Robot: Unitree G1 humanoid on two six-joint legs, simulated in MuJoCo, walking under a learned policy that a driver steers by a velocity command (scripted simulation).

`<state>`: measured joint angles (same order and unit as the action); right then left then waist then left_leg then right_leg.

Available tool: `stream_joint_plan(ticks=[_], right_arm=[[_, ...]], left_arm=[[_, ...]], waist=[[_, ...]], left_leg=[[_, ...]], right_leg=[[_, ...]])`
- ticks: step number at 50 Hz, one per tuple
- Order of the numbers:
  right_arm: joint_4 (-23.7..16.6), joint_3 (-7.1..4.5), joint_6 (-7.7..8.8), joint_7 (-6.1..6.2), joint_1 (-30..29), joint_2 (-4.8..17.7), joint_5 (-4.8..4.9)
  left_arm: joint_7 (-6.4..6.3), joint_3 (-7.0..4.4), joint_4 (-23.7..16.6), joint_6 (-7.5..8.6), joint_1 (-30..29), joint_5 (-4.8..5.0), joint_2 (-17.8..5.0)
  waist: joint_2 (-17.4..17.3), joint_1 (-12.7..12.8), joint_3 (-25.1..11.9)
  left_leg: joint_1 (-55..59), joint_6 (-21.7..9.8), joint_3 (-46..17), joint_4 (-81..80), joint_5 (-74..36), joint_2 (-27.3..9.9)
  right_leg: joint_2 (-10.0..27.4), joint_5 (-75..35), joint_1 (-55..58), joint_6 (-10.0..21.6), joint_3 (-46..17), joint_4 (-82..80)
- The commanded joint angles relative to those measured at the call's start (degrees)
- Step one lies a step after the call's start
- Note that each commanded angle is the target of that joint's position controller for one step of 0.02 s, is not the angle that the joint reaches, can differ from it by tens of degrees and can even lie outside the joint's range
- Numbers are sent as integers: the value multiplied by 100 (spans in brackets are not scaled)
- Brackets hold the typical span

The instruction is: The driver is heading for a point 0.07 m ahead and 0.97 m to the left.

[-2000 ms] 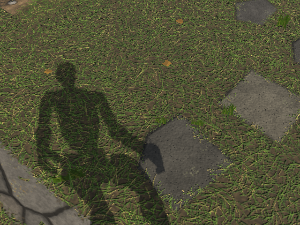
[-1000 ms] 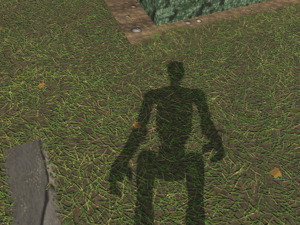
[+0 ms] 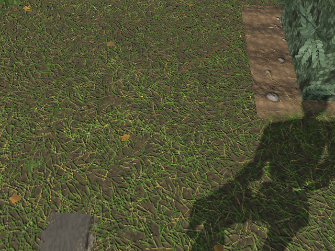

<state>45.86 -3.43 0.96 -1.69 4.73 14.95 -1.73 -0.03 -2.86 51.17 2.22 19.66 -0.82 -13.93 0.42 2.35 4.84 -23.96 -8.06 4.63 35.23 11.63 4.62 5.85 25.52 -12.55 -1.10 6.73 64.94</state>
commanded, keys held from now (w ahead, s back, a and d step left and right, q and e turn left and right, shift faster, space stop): w+q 1.00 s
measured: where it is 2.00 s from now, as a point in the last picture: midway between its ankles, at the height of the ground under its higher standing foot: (95, 169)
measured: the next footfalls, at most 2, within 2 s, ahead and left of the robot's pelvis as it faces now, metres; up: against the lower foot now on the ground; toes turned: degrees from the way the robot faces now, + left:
right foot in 0.48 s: +0.47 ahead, -0.07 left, +0.00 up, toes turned +18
left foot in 1.00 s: +0.61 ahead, +0.25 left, +0.00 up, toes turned +39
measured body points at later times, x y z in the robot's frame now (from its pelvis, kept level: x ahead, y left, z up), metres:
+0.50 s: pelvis +0.29 -0.01 +0.00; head +0.33 +0.00 +0.45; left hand +0.46 +0.28 -0.08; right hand +0.32 -0.30 -0.13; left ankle +0.08 +0.04 -0.70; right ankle +0.44 -0.07 -0.72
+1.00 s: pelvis +0.53 +0.11 +0.00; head +0.55 +0.14 +0.45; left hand +0.35 +0.31 -0.14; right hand +0.85 +0.06 -0.08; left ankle +0.58 +0.23 -0.72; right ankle +0.44 -0.08 -0.71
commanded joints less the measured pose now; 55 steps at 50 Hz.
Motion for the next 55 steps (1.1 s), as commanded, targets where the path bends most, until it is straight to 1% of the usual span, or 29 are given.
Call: stream_joint_plan(ticks=[1, 3, 4, 7, 10, 18, 20, 21, 22, 23, 24, 25, 26, 27, 28, 29, 31, 35, 40, 44, 47, 48, 49, 50, 51, 52, 53, 54, 55], right_arm=[[135, -303, 2, 182, 1189, 965, 129], [75, -210, 108, 201, 848, 716, 181], [76, -198, 172, 182, 909, 709, 196], [150, -243, 240, 142, 1244, 887, 179], [244, -238, 240, 138, 1687, 887, 169], [423, -222, 234, 242, 2442, 916, 99], [396, -245, 233, 297, 2347, 1009, 82], [352, -259, 236, 311, 2157, 1073, 80], [298, -276, 252, 296, 1941, 1156, 76], [278, -285, 281, 243, 1820, 1208, 104], [195, -234, 331, 173, 1784, 1010, 156], [-13, -99, 347, 168, 2139, 369, 311], [-42, -119, 309, 190, 2474, 666, 172], [118, -151, 218, 208, 2263, 841, 46], [122, -140, 182, 147, 1882, 809, 15], [92, -129, 144, 98, 1736, 693, 15], [48, -104, 21, -4, 1641, 579, -50], [-258, -41, -76, -146, 999, 428, -37], [-641, 94, -16, -283, -43, 230, -4], [-881, 135, -20, -347, -675, 247, -45], [-906, 79, -37, -285, -598, 380, -113], [-818, 32, -23, -249, -256, 459, -127], [-610, -46, 21, -196, 442, 578, -143], [-278, -189, 53, -103, 1480, 855, -192], [-304, -365, 20, -2, 1739, 1505, -170], [-467, -401, -36, 54, 1840, 1679, 28], [-307, -378, -64, 116, 1797, 1539, 80], [-235, -314, -35, 152, 1535, 1257, 124], [-252, -257, 7, 168, 1249, 1049, 128]], left_arm=[[26, -118, -727, 231, -433, 9, -691], [38, -119, -627, 44, -164, -184, -663], [62, -119, -640, -40, -161, -205, -635], [101, -103, -803, -153, -601, -180, -552], [88, -107, -1061, -165, -1369, -161, -603], [160, -1, -1598, -35, -2628, -89, -589], [150, 0, -1652, 14, -2526, -65, -672], [124, -19, -1584, 40, -2209, -56, -736], [69, -71, -1421, 69, -1661, -46, -860], [-5, -144, -1180, 122, -852, -43, -1016], [-97, -224, -1055, 191, 21, -124, -1280], [-169, -325, -1092, 179, 467, -277, -1767], [-126, -345, -1112, 94, 67, -186, -1734], [-100, -233, -1212, 61, -434, -120, -1144], [-72, -132, -1215, 70, -697, -86, -734], [-66, -89, -1166, 87, -780, -111, -615], [-58, -83, -961, 178, -586, -80, -635], [20, -123, -735, 350, -278, -2, -698], [23, -126, -544, 335, -77, -11, -711], [-34, -175, -371, 295, 258, -6, -926], [-89, -206, -240, 163, 436, -19, -1118], [-107, -217, -216, 107, 462, -23, -1201], [-114, -213, -236, 50, 430, -8, -1246], [-107, -191, -347, 29, 352, -23, -1223], [4, -50, -769, 64, 536, 40, -621], [32, -124, -1031, 86, 29, -39, -908], [50, -136, -1164, 110, -573, -38, -969], [53, -67, -1135, 170, -527, 12, -821], [46, -71, -1036, 156, -414, -26, -802]], waist=[[-26, -405, -554], [-106, -63, -539], [-130, -31, -598], [-144, -125, -448], [-238, -403, -188], [-402, -816, -103], [-479, -689, -105], [-521, -499, -158], [-526, -238, -372], [-329, 135, -808], [-17, 517, -1453], [1097, 412, -2199], [1650, -7, -2289], [722, -176, -1339], [128, -155, -722], [158, -227, -482], [458, -294, -326], [463, -276, -305], [449, -118, -133], [445, 32, 6], [535, -72, -171], [572, -230, -406], [491, -534, -817], [147, -999, -1399], [-1181, -815, -2091], [-1010, -902, -2417], [-399, -933, -1622], [-246, -667, -990], [-63, -387, -676]], left_leg=[[2519, -983, -2687, -2014, -1179, -1780], [1828, -809, -2121, -2120, -1832, -1337], [1721, -829, -2064, -2149, -2042, -1249], [1509, -793, -2028, -2387, -1665, -1082], [1773, -705, -2254, -2525, -1396, -1088], [2730, -558, -2535, -1963, -2626, -1131], [2728, -416, -2674, -1779, -2922, -1192], [2539, -287, -2657, -1609, -3234, -1167], [2296, -135, -2585, -1160, -3931, -1060], [2087, 1, -2416, -232, -4258, -798], [1365, 120, -2196, 1125, -3239, -441], [-135, 310, -1529, 2906, 331, 322], [-881, 298, -1338, 3682, 1891, 337], [-1089, 294, -1290, 3924, 1375, -117], [-1000, 332, -1170, 3703, 958, -321], [-877, 362, -1100, 3443, 783, -478], [-713, 421, -988, 3257, 685, -619], [-1299, 473, -875, 2932, 157, -765], [-1255, 543, -430, 1341, -985, -794], [-920, 370, -10, 344, -857, -729], [-451, 84, 265, -10, 10, -352], [-18, -51, 323, -116, 288, -137], [839, -218, 324, -392, 323, 89], [2277, -461, -157, -708, 359, -75], [4185, -1096, -2835, -914, 1118, -1848], [4460, -1475, -4888, -1708, 372, -2524], [4051, -1304, -3787, -1734, -417, -2247], [3218, -1138, -3086, -1776, -1136, -2044], [2570, -897, -2612, -1866, -1612, -1704]], right_leg=[[162, -561, -2657, 81, -706, 580], [262, -679, -1971, -38, -763, 104], [230, -700, -1875, -98, -722, 5], [180, -1205, -2134, -223, -639, -547], [129, -1781, -2728, -272, -682, -1246], [-360, -2320, -2835, -75, -683, -2700], [-463, -2199, -2312, 51, -750, -3119], [-556, -2030, -1720, 139, -743, -3344], [-727, -1770, -848, 245, -685, -3460], [-787, -1830, 232, 364, -618, -3728], [-61, -1336, 1637, 570, -1293, -3890], [1570, -464, 3056, 960, -3448, -4200], [2038, -256, 2773, 1356, -5215, -4834], [1850, 236, 1883, 1325, -4529, -4913], [1511, -37, 1135, 1229, -3553, -5045], [1240, -563, 736, 1077, -2853, -5194], [1000, -1618, 368, 999, -1991, -5349], [1020, -2825, 609, 1061, -1108, -5550], [718, -3296, 665, 881, -40, -5593], [895, -3630, 1073, 771, 294, -5494], [1016, -5551, 1641, 678, 585, -4654], [1029, -6305, 1735, 662, 670, -3986], [997, -6453, 1532, 618, 774, -2951], [872, -5439, 653, 443, 853, -1449], [206, -1283, -1698, 100, 839, 570], [-542, 713, -2749, -43, -190, 1605], [-197, 91, -3245, 26, -687, 1520], [15, -371, -3052, 56, -679, 986], [168, -500, -2668, 46, -711, 474]])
